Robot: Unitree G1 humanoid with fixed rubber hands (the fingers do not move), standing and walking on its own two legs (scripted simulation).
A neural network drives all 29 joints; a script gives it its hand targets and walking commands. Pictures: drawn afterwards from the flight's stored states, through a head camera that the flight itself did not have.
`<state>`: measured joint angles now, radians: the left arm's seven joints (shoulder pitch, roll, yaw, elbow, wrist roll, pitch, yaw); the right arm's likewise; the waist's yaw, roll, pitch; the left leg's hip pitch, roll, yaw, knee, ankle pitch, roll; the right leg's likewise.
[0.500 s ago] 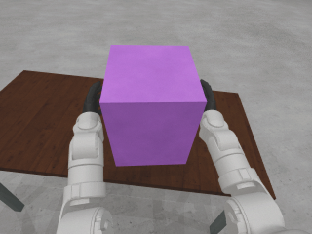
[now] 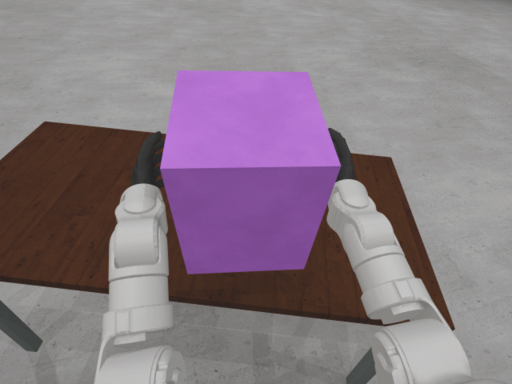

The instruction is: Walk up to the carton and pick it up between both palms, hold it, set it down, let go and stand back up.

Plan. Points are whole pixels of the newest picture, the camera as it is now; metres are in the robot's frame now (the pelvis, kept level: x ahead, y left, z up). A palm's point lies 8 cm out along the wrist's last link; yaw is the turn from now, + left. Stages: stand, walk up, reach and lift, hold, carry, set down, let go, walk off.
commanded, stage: hold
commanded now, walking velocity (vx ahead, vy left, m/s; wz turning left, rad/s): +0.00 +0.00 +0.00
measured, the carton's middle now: (245, 176) +0.39 -0.01 +0.15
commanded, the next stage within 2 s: none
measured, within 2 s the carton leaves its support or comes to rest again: neither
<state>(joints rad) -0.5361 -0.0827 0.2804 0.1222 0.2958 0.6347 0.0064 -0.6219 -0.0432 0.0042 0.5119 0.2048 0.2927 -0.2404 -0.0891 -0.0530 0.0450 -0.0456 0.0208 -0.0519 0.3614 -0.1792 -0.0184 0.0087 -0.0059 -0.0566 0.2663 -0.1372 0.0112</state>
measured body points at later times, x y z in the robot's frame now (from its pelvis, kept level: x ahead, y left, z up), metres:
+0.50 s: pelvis -0.01 -0.01 +0.00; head -0.05 +0.02 +0.45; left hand +0.37 +0.15 +0.17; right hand +0.38 -0.14 +0.18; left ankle +0.02 +0.13 -0.75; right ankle +0.02 -0.13 -0.75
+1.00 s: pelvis +0.00 +0.00 +0.00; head -0.04 +0.03 +0.45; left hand +0.37 +0.15 +0.17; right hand +0.37 -0.14 +0.18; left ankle +0.02 +0.13 -0.75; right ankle +0.02 -0.13 -0.75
